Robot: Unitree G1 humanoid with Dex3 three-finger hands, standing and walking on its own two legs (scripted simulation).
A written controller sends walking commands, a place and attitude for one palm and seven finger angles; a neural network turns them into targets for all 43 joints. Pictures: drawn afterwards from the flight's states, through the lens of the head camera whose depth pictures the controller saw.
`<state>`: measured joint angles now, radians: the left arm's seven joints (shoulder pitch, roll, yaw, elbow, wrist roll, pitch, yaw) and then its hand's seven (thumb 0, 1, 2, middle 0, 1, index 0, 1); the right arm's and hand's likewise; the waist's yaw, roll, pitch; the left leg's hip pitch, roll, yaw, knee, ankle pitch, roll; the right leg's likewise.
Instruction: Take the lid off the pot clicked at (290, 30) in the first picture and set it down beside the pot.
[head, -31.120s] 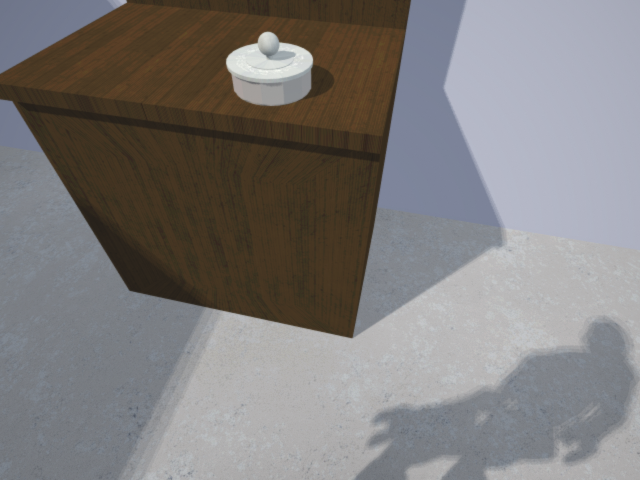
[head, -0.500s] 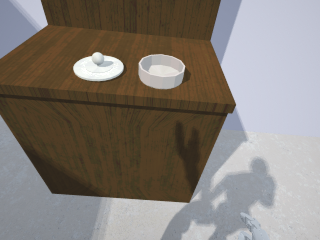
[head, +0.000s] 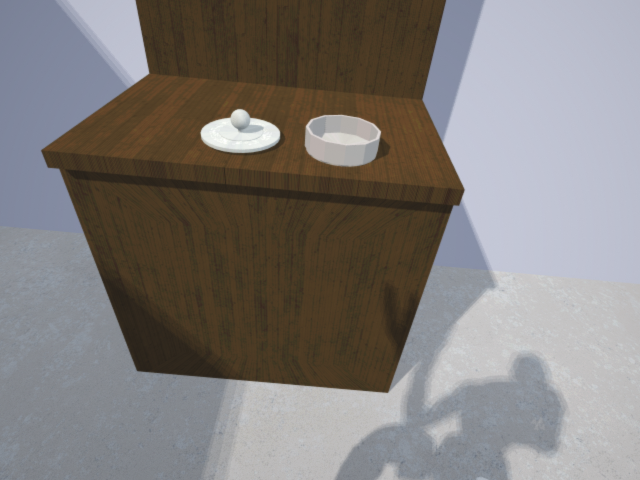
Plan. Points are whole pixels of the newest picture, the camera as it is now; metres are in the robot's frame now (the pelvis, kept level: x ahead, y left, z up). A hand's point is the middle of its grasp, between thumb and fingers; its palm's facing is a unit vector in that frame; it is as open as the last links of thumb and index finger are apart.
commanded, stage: stop stepping back and stand still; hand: left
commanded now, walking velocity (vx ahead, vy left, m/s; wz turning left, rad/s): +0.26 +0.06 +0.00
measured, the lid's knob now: (240, 119) +0.82 +0.27 +0.13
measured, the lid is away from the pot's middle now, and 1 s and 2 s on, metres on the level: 0.24 0.24 0.24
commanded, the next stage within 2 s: let the arm hang, fingers relaxed in 1.00 s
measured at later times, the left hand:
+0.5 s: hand (44, 203) +0.23 +0.27 +0.29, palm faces +0.55 -0.68 -0.49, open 7.4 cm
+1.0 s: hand out of the picture -0.01 +0.21 -0.17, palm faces +0.05 -0.96 -0.27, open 7.2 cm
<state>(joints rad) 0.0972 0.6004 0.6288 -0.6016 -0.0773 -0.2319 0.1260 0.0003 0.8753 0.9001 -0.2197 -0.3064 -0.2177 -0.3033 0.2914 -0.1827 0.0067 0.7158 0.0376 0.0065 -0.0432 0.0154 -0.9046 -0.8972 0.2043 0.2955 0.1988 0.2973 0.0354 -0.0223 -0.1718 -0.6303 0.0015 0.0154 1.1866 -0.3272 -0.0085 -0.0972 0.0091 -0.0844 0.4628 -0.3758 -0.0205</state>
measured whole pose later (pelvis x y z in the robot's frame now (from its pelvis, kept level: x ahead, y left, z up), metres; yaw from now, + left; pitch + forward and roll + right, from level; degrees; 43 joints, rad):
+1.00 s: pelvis +0.02 +0.00 +0.00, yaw +3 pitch +1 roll -1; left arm 0.27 0.21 0.04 1.16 0.01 0.03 0.03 -0.03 0.94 0.90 -0.20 -0.30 -0.20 -0.30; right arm 0.35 -0.21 -0.06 0.99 -0.01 0.05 -0.03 0.01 -0.91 -0.90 0.20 0.29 0.19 0.30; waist -0.03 0.03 0.07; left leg -0.28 0.12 0.07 0.58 -0.31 -0.06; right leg -0.29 -0.04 -0.11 0.56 -0.29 0.00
